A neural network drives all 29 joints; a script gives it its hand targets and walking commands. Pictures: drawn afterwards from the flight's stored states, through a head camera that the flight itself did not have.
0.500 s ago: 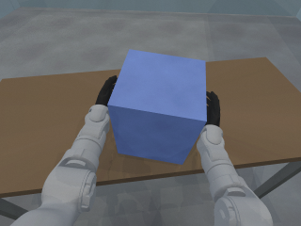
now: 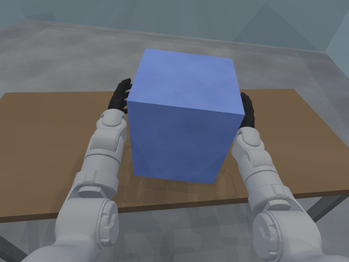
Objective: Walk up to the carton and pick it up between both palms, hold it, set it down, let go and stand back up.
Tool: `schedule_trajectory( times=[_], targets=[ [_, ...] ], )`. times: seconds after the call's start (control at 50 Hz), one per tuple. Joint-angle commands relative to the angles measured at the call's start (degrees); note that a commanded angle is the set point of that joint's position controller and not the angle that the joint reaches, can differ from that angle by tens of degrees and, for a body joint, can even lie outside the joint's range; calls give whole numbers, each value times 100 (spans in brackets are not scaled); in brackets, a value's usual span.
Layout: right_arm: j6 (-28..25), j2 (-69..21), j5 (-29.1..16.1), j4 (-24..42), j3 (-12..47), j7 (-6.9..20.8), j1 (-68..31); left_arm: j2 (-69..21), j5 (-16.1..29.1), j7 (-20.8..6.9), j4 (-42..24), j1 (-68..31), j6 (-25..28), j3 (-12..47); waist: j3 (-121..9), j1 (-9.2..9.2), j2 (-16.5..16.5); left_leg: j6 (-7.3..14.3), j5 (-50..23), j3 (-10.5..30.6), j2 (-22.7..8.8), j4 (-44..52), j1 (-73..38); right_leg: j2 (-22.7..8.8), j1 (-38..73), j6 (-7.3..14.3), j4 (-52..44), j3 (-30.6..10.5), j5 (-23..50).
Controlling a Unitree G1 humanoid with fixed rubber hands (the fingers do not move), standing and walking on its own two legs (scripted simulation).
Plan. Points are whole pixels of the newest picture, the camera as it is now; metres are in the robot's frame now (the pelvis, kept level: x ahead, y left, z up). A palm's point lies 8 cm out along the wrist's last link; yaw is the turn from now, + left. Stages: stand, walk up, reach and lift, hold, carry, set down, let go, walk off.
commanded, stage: reach and lift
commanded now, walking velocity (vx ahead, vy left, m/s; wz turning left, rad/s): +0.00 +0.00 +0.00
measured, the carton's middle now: (181, 119) +0.43 -0.01 +0.13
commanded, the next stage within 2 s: hold in 1.54 s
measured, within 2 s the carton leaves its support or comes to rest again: neither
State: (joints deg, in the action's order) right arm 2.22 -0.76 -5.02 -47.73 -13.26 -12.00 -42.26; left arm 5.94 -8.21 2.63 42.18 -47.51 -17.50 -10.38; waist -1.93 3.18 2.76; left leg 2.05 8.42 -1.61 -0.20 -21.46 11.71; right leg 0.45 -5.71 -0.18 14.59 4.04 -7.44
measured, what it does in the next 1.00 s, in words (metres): stands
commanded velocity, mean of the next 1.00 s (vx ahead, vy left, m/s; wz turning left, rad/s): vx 0.00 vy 0.00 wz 0.00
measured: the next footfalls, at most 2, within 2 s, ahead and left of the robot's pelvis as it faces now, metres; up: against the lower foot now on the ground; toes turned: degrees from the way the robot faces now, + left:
none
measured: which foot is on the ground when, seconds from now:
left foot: down 0.00-1.00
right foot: down 0.00-1.00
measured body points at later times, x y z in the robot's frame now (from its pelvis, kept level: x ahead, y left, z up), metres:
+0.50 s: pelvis -0.01 -0.01 +0.00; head -0.05 +0.02 +0.45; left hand +0.40 +0.15 +0.18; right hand +0.39 -0.16 +0.18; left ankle +0.04 +0.09 -0.75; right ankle +0.01 -0.12 -0.75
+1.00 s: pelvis -0.01 -0.02 +0.00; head -0.06 +0.00 +0.44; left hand +0.39 +0.14 +0.21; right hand +0.39 -0.16 +0.21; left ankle +0.04 +0.09 -0.75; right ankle +0.01 -0.12 -0.75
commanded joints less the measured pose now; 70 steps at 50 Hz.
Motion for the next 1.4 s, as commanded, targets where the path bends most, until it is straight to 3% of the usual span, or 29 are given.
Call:
schedule_trajectory(
  times=[0.0, 0.06, 0.08, 0.12, 0.14, 0.18, 0.22, 0.3, 0.36, 0.52, 0.54, 0.62, 0.64, 0.72, 0.76, 0.82, 0.88, 0.92, 0.98, 1.08, 1.16, 1.22, 1.32, 1.36, 1.38],
  targets=[
    [-348, -3380, 128, 1856, 2084, 772, -5579, -4499, 322, -848, -1400, -4640, 462, 1887, -3680, 98, -582, -393, -1534, 143, 44, 89, -1977, 142, 396, -85, 31, -43, 903],
    [-265, -3234, 84, 1642, 1954, 847, -5531, -4495, 203, -849, -1460, -4581, 266, 1815, -3501, 93, -811, -483, -1548, 142, 7, 146, -2148, 181, 324, -44, 6, 35, 672],
    [-260, -3225, 95, 1711, 1915, 850, -5639, -4478, 247, -849, -1424, -4632, 216, 1840, -3551, 152, -746, -469, -1465, 119, 25, 124, -2167, 183, 263, -78, -31, 54, 602],
    [-267, -3305, -29, 2008, 2145, 900, -5896, -4495, 346, -780, -1751, -4727, 170, 1915, -3908, -1, -650, -439, -1725, 115, 27, 51, -2262, 232, 325, -106, 65, 68, 823],
    [-190, -3358, -32, 1854, 2146, 896, -5816, -4418, 395, -763, -1823, -4923, 175, 1912, -3831, 70, -579, -419, -1714, 117, 44, 36, -2240, 217, 300, -142, 62, 40, 809],
    [-119, -3382, -246, 1941, 2441, 939, -5751, -4457, 430, -643, -2203, -4908, 109, 2038, -4033, -85, -722, -462, -2110, 159, 19, -70, -2414, 256, 329, -106, 140, 21, 946],
    [-57, -3321, -318, 2227, 2495, 927, -5915, -4547, 500, -596, -2389, -4855, -48, 2196, -4084, -43, -740, -466, -2125, 199, 12, -118, -2478, 281, 210, -108, 116, 50, 845],
    [205, -3345, -437, 2387, 2606, 878, -5933, -4518, 568, -566, -2484, -4720, -340, 2287, -3902, 19, -559, -346, -1697, 215, 65, -64, -2294, 257, 186, -166, 108, -13, 753],
    [361, -3358, -676, 2607, 2830, 862, -5881, -4566, 658, -516, -2848, -4643, -521, 2414, -3966, -1, -568, -359, -1891, 270, 76, -129, -2360, 274, 224, -181, 125, -15, 916],
    [887, -3266, -886, 2624, 2749, 819, -5753, -4389, 754, -502, -3187, -4722, -1006, 2549, -3612, 191, -639, -340, -1275, 303, 102, 14, -2101, 237, 152, -234, 84, -69, 498],
    [954, -3258, -901, 2589, 2764, 814, -5686, -4302, 741, -516, -3175, -4646, -1063, 2493, -3502, 194, -524, -311, -1254, 306, 104, 26, -2043, 242, 226, -259, 97, -75, 579],
    [1081, -3280, -1147, 3080, 2954, 753, -5908, -4307, 834, -525, -3475, -4659, -1183, 2594, -3833, 157, -621, -363, -1516, 312, 182, -98, -2000, 252, 435, -325, 203, -94, 1017],
    [1158, -3311, -1150, 2939, 2911, 737, -5915, -4230, 810, -529, -3427, -4793, -1211, 2516, -3615, 165, -612, -346, -1356, 312, 188, -54, -1913, 237, 373, -326, 169, -101, 860],
    [1395, -3446, -1192, 2783, 2892, 697, -6026, -4023, 660, -616, -3137, -4629, -1455, 2140, -3177, 6, -241, -109, -653, 251, 217, 163, -1433, 189, 564, -392, 144, -176, 595],
    [1396, -3527, -1284, 2966, 2957, 703, -6190, -4078, 781, -594, -3374, -4885, -1426, 2272, -3544, -28, -402, -159, -845, 259, 217, 106, -1463, 217, 565, -378, 237, -180, 743],
    [1509, -3507, -1449, 3058, 3045, 677, -6089, -4106, 894, -531, -3649, -5032, -1447, 2427, -3759, 68, -620, -280, -1274, 299, 228, -79, -1736, 238, 490, -372, 251, -197, 998],
    [1625, -3543, -1608, 3176, 3133, 647, -6114, -4150, 985, -492, -3941, -5126, -1543, 2539, -3875, 73, -663, -329, -1446, 336, 208, -155, -1854, 282, 389, -361, 270, -174, 1044],
    [1738, -3407, -1619, 3136, 3094, 609, -5910, -4092, 985, -479, -3931, -5014, -1606, 2559, -3776, 149, -662, -368, -1433, 346, 195, -155, -1887, 298, 320, -366, 264, -179, 1044],
    [1867, -3326, -1586, 3072, 2956, 597, -6031, -4007, 910, -547, -3626, -4887, -1770, 2391, -3515, 118, -523, -289, -979, 328, 197, -22, -1654, 280, 299, -353, 189, -200, 723],
    [1957, -3332, -1790, 3377, 3103, 565, -6107, -4025, 1019, -547, -3798, -4859, -1816, 2455, -3815, 120, -523, -347, -1451, 368, 209, -166, -1750, 330, 485, -361, 263, -227, 1243],
    [2123, -3276, -1837, 3171, 3076, 488, -6081, -3872, 802, -653, -3604, -4725, -1964, 2146, -3354, 69, -357, -286, -1154, 335, 234, -35, -1575, 307, 542, -412, 202, -234, 1146],
    [2116, -3368, -1950, 3426, 3104, 537, -6191, -4060, 1092, -579, -4304, -5324, -1903, 2558, -3886, 184, -741, -462, -1551, 384, 195, -167, -1822, 359, 331, -346, 286, -203, 1152],
    [2280, -3170, -2077, 3469, 3088, 570, -6154, -4066, 1157, -468, -4218, -5218, -2083, 2644, -3888, 189, -828, -522, -1685, 437, 136, -261, -1916, 401, 164, -282, 251, -209, 1054],
    [2372, -3111, -2047, 3290, 3033, 546, -6043, -3963, 1050, -511, -3983, -4989, -2181, 2457, -3633, 179, -679, -454, -1498, 407, 152, -198, -1764, 378, 229, -301, 233, -242, 1079],
    [2341, -3153, -2076, 3512, 3088, 538, -6207, -4003, 1095, -530, -4143, -5068, -2171, 2490, -3897, 144, -632, -444, -1490, 407, 163, -199, -1772, 382, 301, -331, 272, -224, 1152]
  ],
)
